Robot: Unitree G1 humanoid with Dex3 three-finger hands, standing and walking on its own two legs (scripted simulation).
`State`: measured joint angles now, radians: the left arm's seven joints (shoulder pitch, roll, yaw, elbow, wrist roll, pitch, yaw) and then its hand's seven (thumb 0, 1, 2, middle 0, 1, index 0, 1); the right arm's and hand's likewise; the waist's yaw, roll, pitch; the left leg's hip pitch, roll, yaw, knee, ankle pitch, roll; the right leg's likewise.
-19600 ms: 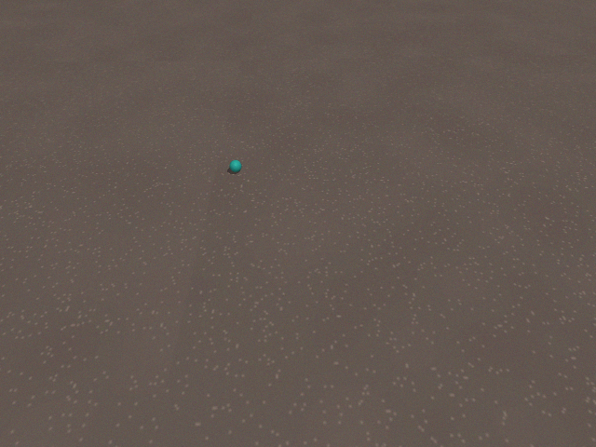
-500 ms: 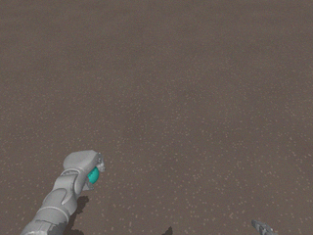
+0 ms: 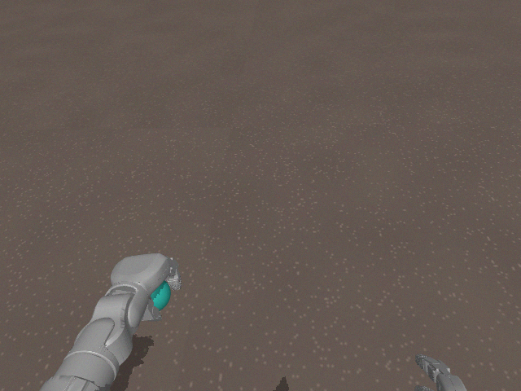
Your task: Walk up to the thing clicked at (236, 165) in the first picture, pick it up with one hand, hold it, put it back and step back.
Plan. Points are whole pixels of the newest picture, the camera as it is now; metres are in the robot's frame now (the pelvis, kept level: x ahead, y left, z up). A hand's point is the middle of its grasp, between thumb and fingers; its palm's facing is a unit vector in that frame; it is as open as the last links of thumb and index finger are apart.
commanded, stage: hold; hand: left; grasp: from above
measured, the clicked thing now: (152, 294) +0.31 +0.23 -0.07
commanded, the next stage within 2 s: crouch in 0.92 s
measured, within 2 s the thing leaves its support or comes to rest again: neither
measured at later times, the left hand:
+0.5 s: hand (144, 299) +0.29 +0.22 -0.02, palm faces -0.43 -0.07 -0.90, open 7.5 cm
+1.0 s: hand (145, 290) +0.30 +0.23 -0.02, palm faces -0.45 -0.06 -0.89, open 7.6 cm
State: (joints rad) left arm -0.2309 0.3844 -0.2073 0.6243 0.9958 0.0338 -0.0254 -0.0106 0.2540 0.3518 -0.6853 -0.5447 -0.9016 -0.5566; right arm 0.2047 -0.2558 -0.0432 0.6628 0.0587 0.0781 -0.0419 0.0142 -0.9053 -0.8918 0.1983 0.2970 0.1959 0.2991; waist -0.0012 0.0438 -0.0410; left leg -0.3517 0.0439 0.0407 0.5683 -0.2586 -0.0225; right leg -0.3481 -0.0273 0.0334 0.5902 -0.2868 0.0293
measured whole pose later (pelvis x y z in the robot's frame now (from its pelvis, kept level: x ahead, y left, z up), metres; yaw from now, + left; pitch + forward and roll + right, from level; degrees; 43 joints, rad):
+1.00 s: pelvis +0.01 +0.00 +0.01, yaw +0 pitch +1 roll +0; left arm -0.22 0.40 -0.21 0.59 0.99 0.04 -0.06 -0.01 0.24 0.39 -0.68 -0.55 -0.89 -0.58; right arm 0.19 -0.24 -0.04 0.66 0.07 0.09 -0.05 0.01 -0.91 -0.90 0.20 0.30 0.20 0.30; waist 0.01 0.04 -0.02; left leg -0.26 0.04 0.05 0.47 -0.23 -0.02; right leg -0.26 -0.03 0.04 0.49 -0.26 0.03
